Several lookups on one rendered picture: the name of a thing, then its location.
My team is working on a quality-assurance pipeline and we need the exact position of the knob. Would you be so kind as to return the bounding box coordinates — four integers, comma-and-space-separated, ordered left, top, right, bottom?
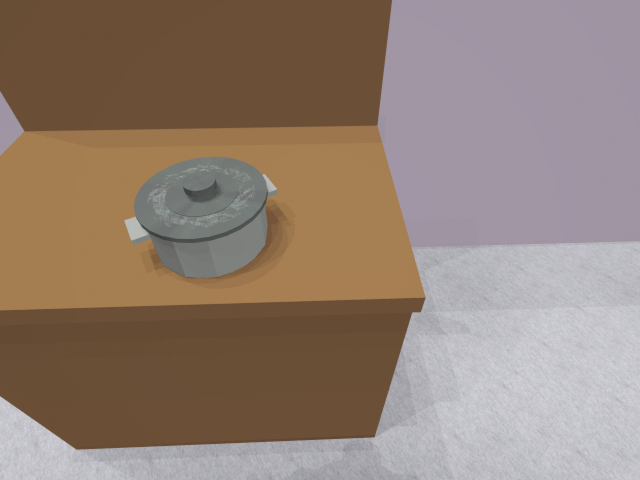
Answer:
182, 171, 217, 198

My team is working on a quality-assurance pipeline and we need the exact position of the lid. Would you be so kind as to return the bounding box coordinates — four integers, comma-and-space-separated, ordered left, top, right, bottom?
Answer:
134, 157, 268, 243

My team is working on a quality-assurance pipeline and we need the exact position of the table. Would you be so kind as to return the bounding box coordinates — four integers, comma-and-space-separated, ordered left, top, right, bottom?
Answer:
0, 0, 426, 450

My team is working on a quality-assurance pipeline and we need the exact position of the pot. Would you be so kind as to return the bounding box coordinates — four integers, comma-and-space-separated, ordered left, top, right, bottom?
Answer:
124, 174, 278, 278

